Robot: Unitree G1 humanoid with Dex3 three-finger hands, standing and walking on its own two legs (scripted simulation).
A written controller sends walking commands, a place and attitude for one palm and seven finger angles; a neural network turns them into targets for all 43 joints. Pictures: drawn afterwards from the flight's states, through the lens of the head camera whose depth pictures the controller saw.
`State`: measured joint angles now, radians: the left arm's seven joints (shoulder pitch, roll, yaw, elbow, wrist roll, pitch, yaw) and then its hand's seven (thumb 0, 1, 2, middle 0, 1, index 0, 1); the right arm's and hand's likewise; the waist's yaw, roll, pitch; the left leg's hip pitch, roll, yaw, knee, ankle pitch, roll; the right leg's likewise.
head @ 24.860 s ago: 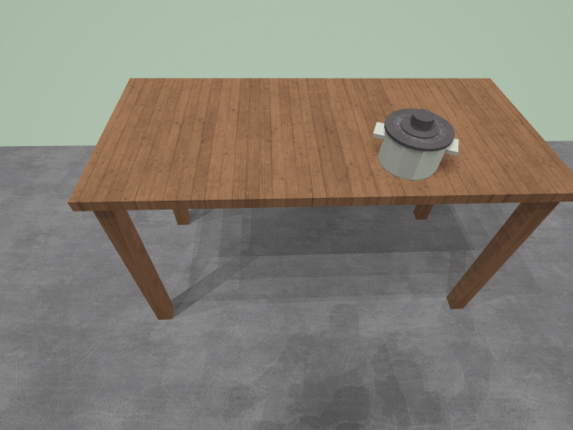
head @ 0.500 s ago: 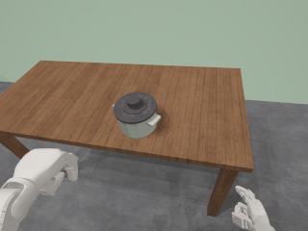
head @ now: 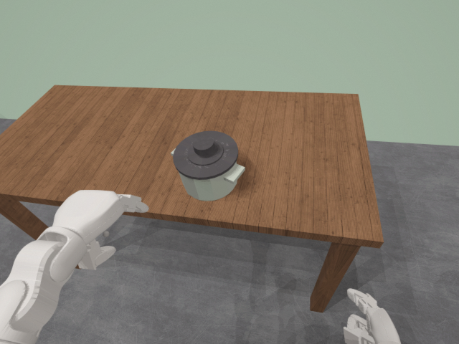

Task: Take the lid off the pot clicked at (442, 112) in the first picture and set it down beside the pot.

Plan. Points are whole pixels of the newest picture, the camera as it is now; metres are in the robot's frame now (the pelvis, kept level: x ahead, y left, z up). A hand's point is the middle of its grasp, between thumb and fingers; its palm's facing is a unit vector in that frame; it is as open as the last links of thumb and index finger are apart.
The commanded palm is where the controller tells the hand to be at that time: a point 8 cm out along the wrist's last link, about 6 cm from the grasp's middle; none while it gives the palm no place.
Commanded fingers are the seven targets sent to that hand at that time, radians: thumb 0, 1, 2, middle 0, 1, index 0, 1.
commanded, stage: reach forward and open the fingers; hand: left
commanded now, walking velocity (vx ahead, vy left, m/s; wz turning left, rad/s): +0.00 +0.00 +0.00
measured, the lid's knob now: (203, 145) +0.54 +0.12 +0.02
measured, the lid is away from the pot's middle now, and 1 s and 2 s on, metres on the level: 0.00 0.00 0.00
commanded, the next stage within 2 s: move the open hand above the knob in 0.08 s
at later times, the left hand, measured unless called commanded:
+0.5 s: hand (122, 193) +0.34 +0.23 +0.09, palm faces -0.27 -0.07 -0.96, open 10.2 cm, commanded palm +0.33 +0.21 +0.16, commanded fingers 0.00 -0.26 1.32 -0.82 -0.08 -0.82 -0.08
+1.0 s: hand (153, 165) +0.40 +0.19 +0.10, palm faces -0.27 -0.02 -0.96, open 10.1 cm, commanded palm +0.40 +0.18 +0.16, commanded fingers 0.00 -0.26 1.32 -0.82 -0.08 -0.82 -0.08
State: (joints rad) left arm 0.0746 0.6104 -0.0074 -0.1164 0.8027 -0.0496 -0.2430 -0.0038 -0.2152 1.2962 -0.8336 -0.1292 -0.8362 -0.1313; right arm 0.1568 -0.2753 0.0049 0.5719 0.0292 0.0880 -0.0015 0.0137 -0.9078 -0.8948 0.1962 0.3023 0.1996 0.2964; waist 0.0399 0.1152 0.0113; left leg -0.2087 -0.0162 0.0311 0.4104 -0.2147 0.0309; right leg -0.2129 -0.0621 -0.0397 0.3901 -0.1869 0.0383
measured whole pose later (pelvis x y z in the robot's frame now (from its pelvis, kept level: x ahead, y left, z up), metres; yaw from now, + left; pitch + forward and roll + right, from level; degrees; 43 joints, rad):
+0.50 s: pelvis +0.01 -0.01 +0.00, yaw +1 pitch +2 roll +0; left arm -0.25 0.59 -0.09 0.13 0.81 0.09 -0.31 0.00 -0.26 1.32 -0.82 -0.08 -0.82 -0.09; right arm 0.15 -0.29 0.01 0.55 0.06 0.11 0.03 0.01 -0.91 -0.89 0.20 0.30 0.20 0.30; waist 0.02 0.11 -0.01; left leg -0.23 -0.02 0.02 0.42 -0.23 0.02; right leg -0.24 -0.06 -0.05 0.42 -0.22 0.03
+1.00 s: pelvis +0.02 -0.02 +0.00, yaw +0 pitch +4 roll +0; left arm -0.48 0.57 -0.14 0.33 0.83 0.03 -0.31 0.00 -0.26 1.32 -0.82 -0.08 -0.83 -0.09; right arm 0.16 -0.29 0.01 0.59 0.06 0.13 -0.01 0.01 -0.91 -0.89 0.19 0.30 0.20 0.30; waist -0.02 0.09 0.00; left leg -0.25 0.00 0.01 0.43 -0.25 0.01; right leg -0.27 -0.05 -0.05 0.45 -0.25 0.01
